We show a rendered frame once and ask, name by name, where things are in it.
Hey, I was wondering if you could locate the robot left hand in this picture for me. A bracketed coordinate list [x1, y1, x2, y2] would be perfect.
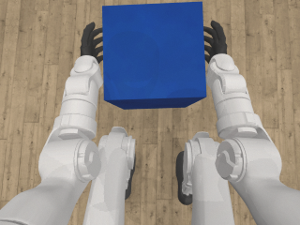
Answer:
[80, 22, 103, 63]

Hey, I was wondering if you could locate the robot right hand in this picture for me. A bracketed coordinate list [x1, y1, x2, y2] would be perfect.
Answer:
[203, 20, 228, 64]

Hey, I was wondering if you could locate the robot right forearm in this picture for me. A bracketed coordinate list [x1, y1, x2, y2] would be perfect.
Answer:
[205, 53, 282, 169]

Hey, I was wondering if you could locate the robot right upper arm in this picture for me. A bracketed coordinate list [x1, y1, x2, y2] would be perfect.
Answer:
[215, 137, 300, 225]

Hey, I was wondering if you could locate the robot left shin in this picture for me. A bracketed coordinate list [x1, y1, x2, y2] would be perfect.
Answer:
[97, 127, 131, 189]

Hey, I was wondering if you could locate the carton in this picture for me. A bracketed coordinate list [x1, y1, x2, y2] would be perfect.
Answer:
[102, 1, 207, 110]

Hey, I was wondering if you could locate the robot left upper arm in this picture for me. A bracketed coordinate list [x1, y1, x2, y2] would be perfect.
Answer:
[0, 138, 102, 225]

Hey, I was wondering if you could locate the right robot thigh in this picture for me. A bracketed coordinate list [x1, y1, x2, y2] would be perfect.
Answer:
[183, 137, 235, 225]

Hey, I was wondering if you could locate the robot left forearm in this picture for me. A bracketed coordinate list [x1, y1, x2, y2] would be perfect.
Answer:
[38, 55, 103, 171]

